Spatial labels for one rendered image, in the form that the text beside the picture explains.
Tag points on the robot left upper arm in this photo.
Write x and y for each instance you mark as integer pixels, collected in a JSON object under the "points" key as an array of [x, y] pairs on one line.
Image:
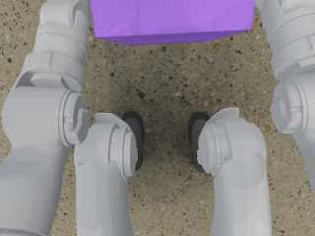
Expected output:
{"points": [[42, 125]]}

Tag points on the right robot thigh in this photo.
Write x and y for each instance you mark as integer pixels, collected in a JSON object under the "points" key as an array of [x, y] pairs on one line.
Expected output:
{"points": [[242, 198]]}

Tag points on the robot right upper arm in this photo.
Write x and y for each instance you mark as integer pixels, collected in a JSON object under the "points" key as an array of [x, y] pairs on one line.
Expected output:
{"points": [[293, 112]]}

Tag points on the robot right foot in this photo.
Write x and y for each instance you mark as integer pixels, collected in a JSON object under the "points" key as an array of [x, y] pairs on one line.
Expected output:
{"points": [[195, 127]]}

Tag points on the robot left forearm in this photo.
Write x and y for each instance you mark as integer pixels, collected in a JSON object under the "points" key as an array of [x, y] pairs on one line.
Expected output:
{"points": [[60, 47]]}

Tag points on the robot right forearm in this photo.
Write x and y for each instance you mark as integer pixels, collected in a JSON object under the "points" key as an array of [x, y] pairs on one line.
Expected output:
{"points": [[290, 30]]}

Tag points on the carton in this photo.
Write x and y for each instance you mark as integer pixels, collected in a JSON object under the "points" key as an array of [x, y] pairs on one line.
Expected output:
{"points": [[145, 22]]}

